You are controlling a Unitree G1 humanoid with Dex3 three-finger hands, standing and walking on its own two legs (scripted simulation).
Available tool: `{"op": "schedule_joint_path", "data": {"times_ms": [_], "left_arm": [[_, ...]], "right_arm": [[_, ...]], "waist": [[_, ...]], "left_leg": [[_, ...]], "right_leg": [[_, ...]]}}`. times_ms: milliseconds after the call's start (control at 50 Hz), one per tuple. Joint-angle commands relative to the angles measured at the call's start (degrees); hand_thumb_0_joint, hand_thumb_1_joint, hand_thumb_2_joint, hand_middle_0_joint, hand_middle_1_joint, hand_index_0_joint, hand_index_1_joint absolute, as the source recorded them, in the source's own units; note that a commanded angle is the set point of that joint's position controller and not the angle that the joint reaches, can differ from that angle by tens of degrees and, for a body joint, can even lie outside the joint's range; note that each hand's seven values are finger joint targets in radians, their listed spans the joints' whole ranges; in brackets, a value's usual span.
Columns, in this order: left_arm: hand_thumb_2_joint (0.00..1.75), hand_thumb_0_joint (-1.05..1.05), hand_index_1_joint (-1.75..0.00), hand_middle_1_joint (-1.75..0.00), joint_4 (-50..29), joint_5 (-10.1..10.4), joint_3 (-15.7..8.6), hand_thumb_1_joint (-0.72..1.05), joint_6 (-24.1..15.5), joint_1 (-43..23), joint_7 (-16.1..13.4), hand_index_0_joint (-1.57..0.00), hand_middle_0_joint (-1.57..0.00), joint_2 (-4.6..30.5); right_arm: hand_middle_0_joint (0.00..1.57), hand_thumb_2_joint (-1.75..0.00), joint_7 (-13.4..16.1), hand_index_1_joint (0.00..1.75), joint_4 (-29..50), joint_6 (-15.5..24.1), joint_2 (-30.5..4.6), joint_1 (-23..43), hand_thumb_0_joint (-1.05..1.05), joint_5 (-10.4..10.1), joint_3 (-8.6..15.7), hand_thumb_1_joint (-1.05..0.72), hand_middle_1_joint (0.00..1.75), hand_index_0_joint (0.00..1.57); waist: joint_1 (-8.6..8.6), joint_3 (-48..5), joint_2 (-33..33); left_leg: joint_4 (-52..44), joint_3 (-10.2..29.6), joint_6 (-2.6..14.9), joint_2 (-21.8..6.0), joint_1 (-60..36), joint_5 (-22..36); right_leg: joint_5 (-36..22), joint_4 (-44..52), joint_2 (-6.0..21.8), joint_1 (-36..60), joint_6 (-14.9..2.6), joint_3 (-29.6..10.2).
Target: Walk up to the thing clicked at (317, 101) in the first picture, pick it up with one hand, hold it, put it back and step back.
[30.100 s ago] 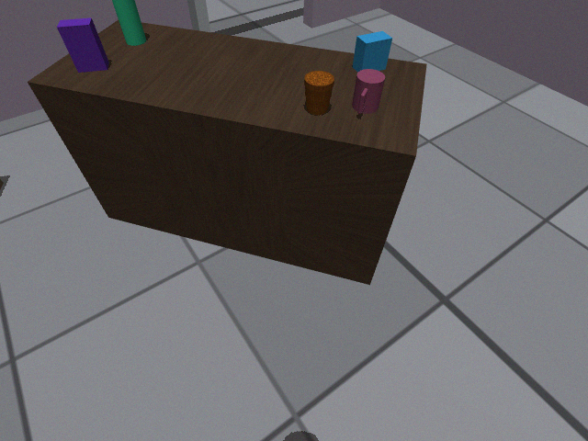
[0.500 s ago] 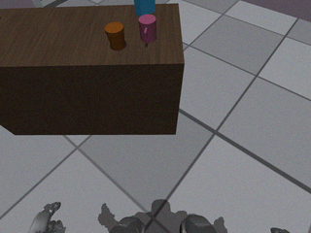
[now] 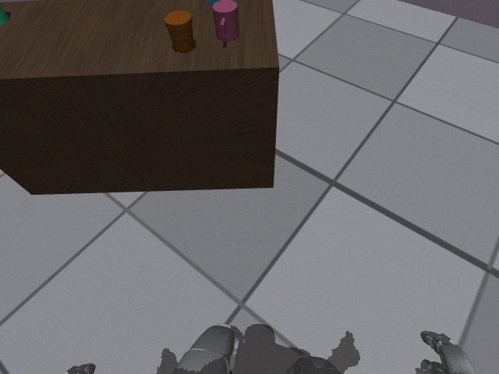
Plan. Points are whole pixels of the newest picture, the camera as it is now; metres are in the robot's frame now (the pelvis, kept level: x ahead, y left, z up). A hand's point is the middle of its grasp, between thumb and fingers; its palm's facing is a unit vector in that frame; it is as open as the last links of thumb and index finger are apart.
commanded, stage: step back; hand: left
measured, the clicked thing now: (181, 33) +1.02 +0.26 -0.05
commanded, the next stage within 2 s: stand in 1.16 s
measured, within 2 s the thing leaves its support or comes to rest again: neither
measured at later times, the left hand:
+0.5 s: hand out of the picture -0.06 +0.27 -0.15, palm faces +0.07 -0.93 -0.37, open 7.4 cm
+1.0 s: hand out of the picture +0.03 +0.28 -0.14, palm faces +0.05 -0.93 -0.37, open 7.4 cm
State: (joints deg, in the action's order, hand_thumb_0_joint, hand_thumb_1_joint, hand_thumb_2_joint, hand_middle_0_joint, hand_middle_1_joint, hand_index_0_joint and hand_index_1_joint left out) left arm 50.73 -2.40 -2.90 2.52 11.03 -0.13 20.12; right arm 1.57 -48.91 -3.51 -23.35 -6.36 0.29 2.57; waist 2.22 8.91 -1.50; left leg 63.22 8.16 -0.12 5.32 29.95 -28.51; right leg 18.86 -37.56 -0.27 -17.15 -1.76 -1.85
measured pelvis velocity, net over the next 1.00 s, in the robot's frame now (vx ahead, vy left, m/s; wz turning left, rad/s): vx -0.06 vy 0.01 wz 0.05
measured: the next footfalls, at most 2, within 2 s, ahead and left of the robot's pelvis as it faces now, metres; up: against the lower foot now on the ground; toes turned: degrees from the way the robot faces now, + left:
left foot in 0.18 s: -0.05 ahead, +0.13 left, +0.00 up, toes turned +2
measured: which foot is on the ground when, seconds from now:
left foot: up 0.00-0.16, down 0.18-1.00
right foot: down 0.00-1.00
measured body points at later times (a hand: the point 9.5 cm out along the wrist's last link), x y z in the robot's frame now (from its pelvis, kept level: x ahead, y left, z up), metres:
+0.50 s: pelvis -0.09 +0.00 +0.00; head -0.09 +0.00 +0.45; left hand -0.07 +0.31 -0.12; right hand +0.02 -0.30 -0.12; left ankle -0.09 +0.12 -0.72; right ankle -0.05 -0.12 -0.73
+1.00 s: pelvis -0.06 +0.01 +0.01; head -0.04 +0.01 +0.46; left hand +0.03 +0.32 -0.11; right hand +0.05 -0.28 -0.12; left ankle -0.09 +0.13 -0.73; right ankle -0.05 -0.12 -0.73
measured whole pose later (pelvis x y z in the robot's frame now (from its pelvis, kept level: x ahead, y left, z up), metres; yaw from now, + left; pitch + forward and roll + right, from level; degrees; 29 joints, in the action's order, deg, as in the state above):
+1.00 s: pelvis -0.06 +0.01 +0.01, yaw +3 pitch -2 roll +0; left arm 61.2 -0.6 -1.1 -1.6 4.6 -0.3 20.6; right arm -0.2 -61.5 0.7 -19.4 -6.1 1.4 2.3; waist 0.4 3.7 -0.5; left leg 28.1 1.1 0.4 0.5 9.0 -17.4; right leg 14.9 -27.6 0.2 -10.9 0.6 -1.2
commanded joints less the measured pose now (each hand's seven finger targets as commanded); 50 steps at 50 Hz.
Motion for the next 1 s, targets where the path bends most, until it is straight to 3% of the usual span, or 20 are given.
{"op": "schedule_joint_path", "data": {"times_ms": [0, 60, 100, 140, 160, 180, 200, 260, 320, 380, 400, 420, 440, 540, 580, 600, 640, 680, 780, 980], "left_arm": [[0.90, 0.00, -0.30, -0.30, -7.0, -0.6, -4.7, 0.90, -2.5, -4.5, -2.0, -0.20, -0.20, 15.7], [0.90, 0.00, -0.30, -0.30, -5.5, -0.8, -5.1, 0.90, -2.4, 1.5, -1.9, -0.20, -0.20, 15.8], [0.90, 0.00, -0.30, -0.30, -5.7, -0.2, -5.1, 0.90, -2.0, -0.7, -1.4, -0.20, -0.20, 17.0], [0.90, 0.00, -0.30, -0.30, -5.4, 0.5, -4.0, 0.90, -1.6, -1.8, -1.0, -0.20, -0.20, 16.3], [0.90, 0.00, -0.30, -0.30, -5.3, 0.5, -3.0, 0.90, -1.7, -0.3, -0.9, -0.20, -0.20, 14.0], [0.90, 0.00, -0.30, -0.30, -5.4, 1.1, -2.0, 0.90, -2.1, -0.9, -0.6, -0.20, -0.20, 11.5], [0.90, 0.00, -0.30, -0.30, -4.6, 1.2, -3.4, 0.90, -2.1, -5.5, -1.0, -0.20, -0.20, 14.4], [0.90, 0.00, -0.30, -0.30, -1.5, 1.9, -3.2, 0.90, -2.5, -2.3, 0.1, -0.20, -0.20, 13.0], [0.90, 0.00, -0.30, -0.30, 0.4, 1.4, -3.1, 0.90, -3.4, -0.3, 0.9, -0.20, -0.20, 12.7], [0.90, 0.00, -0.30, -0.30, 2.9, 0.6, -3.5, 0.90, -4.9, 1.8, -0.2, -0.20, -0.20, 12.2], [0.90, 0.00, -0.30, -0.30, 3.0, 0.2, -4.0, 0.90, -5.5, 1.7, -0.7, -0.20, -0.20, 15.1], [0.90, 0.00, -0.30, -0.30, 3.5, -0.1, -4.3, 0.90, -5.8, 1.1, -0.5, -0.20, -0.20, 18.6], [0.90, 0.00, -0.30, -0.30, 2.1, -0.2, -4.4, 0.90, -5.8, -3.3, -0.4, -0.20, -0.20, 19.2], [0.90, 0.00, -0.30, -0.30, 2.3, 0.5, -2.5, 0.90, -5.3, -5.7, 0.0, -0.20, -0.20, 14.3], [0.90, 0.00, -0.30, -0.30, 3.0, 1.2, -1.3, 0.90, -5.0, -4.8, 0.4, -0.20, -0.20, 10.9], [0.90, 0.00, -0.30, -0.30, 3.7, 1.5, -1.7, 0.90, -4.8, -5.0, 0.5, -0.20, -0.20, 11.8], [0.90, 0.00, -0.30, -0.30, 4.9, 1.6, -1.7, 0.90, -5.2, -3.0, 0.4, -0.20, -0.20, 11.8], [0.90, 0.00, -0.30, -0.30, 5.9, 1.7, -1.8, 0.90, -6.1, -2.3, 0.1, -0.20, -0.20, 12.2], [0.90, 0.00, -0.30, -0.30, 6.5, 1.9, -1.4, 0.90, -6.4, -5.2, -0.5, -0.20, -0.20, 13.8], [0.90, 0.00, -0.30, -0.30, 7.4, 1.9, -1.0, 0.90, -5.5, -8.0, -1.2, -0.20, -0.20, 13.2]], "right_arm": [[0.20, -0.90, 0.4, 0.30, 3.0, 1.5, -9.3, -3.0, 0.00, 0.2, 2.4, -0.90, 0.30, 0.20], [0.20, -0.90, 0.0, 0.30, 3.4, 2.4, -8.1, -0.4, 0.00, 1.0, 2.3, -0.90, 0.30, 0.20], [0.20, -0.90, -0.2, 0.30, 1.9, 2.7, -8.2, -3.2, 0.00, 1.3, 2.8, -0.90, 0.30, 0.20], [0.20, -0.90, -0.4, 0.30, -1.4, 3.1, -8.5, -7.3, 0.00, 1.3, 3.5, -0.90, 0.30, 0.20], [0.20, -0.90, -0.4, 0.30, -1.9, 3.3, -10.2, -7.5, 0.00, 2.1, 4.2, -0.90, 0.30, 0.20], [0.20, -0.90, -0.8, 0.30, -0.9, 3.6, -14.2, -4.7, 0.00, 2.3, 4.7, -0.90, 0.30, 0.20], [0.20, -0.90, -1.2, 0.30, -0.4, 3.6, -17.2, -2.4, 0.00, 2.1, 4.8, -0.90, 0.30, 0.20], [0.20, -0.90, -0.9, 0.30, -0.3, 5.0, -11.6, 2.8, 0.00, 2.4, 2.9, -0.90, 0.30, 0.20], [0.20, -0.90, -1.4, 0.30, -0.5, 4.5, -11.5, 3.8, 0.00, 2.5, 3.1, -0.90, 0.30, 0.20], [0.20, -0.90, -1.7, 0.30, -1.2, 3.4, -8.8, 1.5, 0.00, 1.7, 2.3, -0.90, 0.30, 0.20], [0.20, -0.90, -1.9, 0.30, -0.8, 3.6, -6.3, 1.7, 0.00, 1.3, 1.7, -0.90, 0.30, 0.20], [0.20, -0.90, -1.7, 0.30, -1.8, 3.3, -6.8, 1.0, 0.00, 1.3, 2.1, -0.90, 0.30, 0.20], [0.20, -0.90, -1.7, 0.30, -3.0, 3.2, -8.4, -1.0, 0.00, 1.5, 2.8, -0.90, 0.30, 0.20], [0.20, -0.90, -2.1, 0.30, -6.2, 4.8, -7.6, -5.8, 0.00, 1.6, 3.0, -0.90, 0.30, 0.20], [0.20, -0.90, -1.8, 0.30, -5.2, 5.4, -10.2, -1.7, 0.00, 2.0, 3.2, -0.90, 0.30, 0.20], [0.20, -0.90, -1.9, 0.30, -5.0, 5.4, -11.1, 0.2, 0.00, 2.0, 3.2, -0.90, 0.30, 0.20], [0.20, -0.90, -1.9, 0.30, -4.9, 5.4, -10.5, 2.9, 0.00, 1.9, 2.5, -0.90, 0.30, 0.20], [0.20, -0.90, -1.9, 0.30, -5.8, 5.5, -9.0, 2.9, 0.00, 1.6, 2.0, -0.90, 0.30, 0.20], [0.20, -0.90, -1.5, 0.30, -7.8, 5.6, -8.4, 0.9, 0.00, 1.2, 2.1, -0.90, 0.30, 0.20], [0.20, -0.90, -1.0, 0.30, -9.3, 5.0, -7.9, 2.2, 0.00, 0.8, 2.4, -0.90, 0.30, 0.20]], "waist": [[-0.89, -10.4, 8.3], [2.76, -11.5, 11.4], [1.03, -11.7, 13.7], [-1.53, -11.8, 11.1], [-1.59, -12.3, 6.4], [-1.78, -11.3, -5.5], [-3.98, -8.4, -7.8], [-0.41, -5.0, -3.4], [-1.32, -5.3, -8.4], [0.13, -7.3, -4.2], [0.45, -7.2, 3.2], [0.26, -5.8, 8.3], [-1.33, -3.1, 7.9], [-3.72, -6.6, 7.3], [-2.37, -6.4, -0.9], [-1.48, -4.9, -1.5], [0.17, -3.8, -1.7], [0.43, -8.0, -2.9], [-1.48, -10.6, -0.9], [-1.59, -12.8, 2.0]], "left_leg": [[-0.8, -1.0, -0.80, -1.1, -3.7, -0.6], [-16.6, -5.1, -0.95, -2.3, -2.1, -2.5], [-25.9, -7.7, -0.06, -3.4, -9.1, -1.4], [-40.2, -9.0, 1.55, -2.9, -19.6, 8.3], [-41.7, -0.5, 3.64, -7.2, -25.8, 5.5], [-46.1, 16.4, 9.08, -18.7, -25.9, -5.4], [-50.0, 20.9, 14.68, -25.6, -11.3, -13.0], [-46.0, 8.8, 10.37, -18.0, -10.3, 0.8], [-46.1, 4.9, 8.39, -15.3, -10.1, -5.8], [-35.7, 0.1, 5.34, -13.1, -8.3, 2.0], [-30.4, -2.1, 2.16, -8.5, -2.1, -0.2], [-23.0, -4.3, 1.05, -4.9, -5.6, -4.2], [-18.3, -3.5, 0.31, -5.9, -9.8, -2.7], [-35.4, -3.9, 2.27, -6.7, -21.9, 6.3], [-45.7, 10.0, 5.41, -14.7, -18.4, -5.2], [-49.1, 12.5, 6.93, -17.3, -13.0, -12.0], [-48.1, 8.0, 6.82, -16.6, -10.6, -7.0], [-42.9, 2.0, 3.81, -13.0, -11.5, 8.3], [-39.2, -1.9, 2.26, -10.6, -18.3, 21.5], [-38.3, -3.6, 2.56, -11.0, -20.8, 31.1]], "right_leg": [[-24.0, 9.2, 12.7, 4.1, -9.34, -9.1], [-17.0, 9.1, 14.3, 13.8, -9.67, -12.6], [-9.8, 10.2, 15.1, 9.8, -9.30, -14.0], [-4.9, 7.7, 12.4, 3.5, -5.75, -10.7], [-0.7, 4.8, 10.5, -4.5, -3.13, -9.2], [9.6, -1.5, 3.5, -14.2, 0.38, -2.9], [16.5, -11.8, 1.9, -8.0, 1.33, -0.2], [7.0, -14.0, 0.9, -4.4, 0.62, -4.1], [6.9, -0.3, 0.6, 1.0, 1.26, 1.1], [-1.5, 17.1, -0.2, 13.9, 0.01, -0.5], [4.4, 18.2, 6.6, 14.2, -2.74, -13.9], [21.3, 23.8, 15.0, 4.4, -7.00, -25.1], [28.7, 26.0, 18.7, -4.0, -9.80, -27.7], [14.7, 18.5, 10.3, -7.3, -3.96, -12.0], [8.9, 10.3, 3.4, -7.2, -0.52, -4.8], [6.8, 5.7, 0.8, -3.2, 0.29, -1.4], [1.8, 8.1, 1.2, 2.5, 0.08, -0.8], [-6.3, 12.5, 3.2, 9.9, -0.90, -3.7], [-17.3, 13.2, 7.2, 9.2, -1.70, -6.4], [-24.0, 11.6, 7.1, 12.3, -1.37, -4.4]]}}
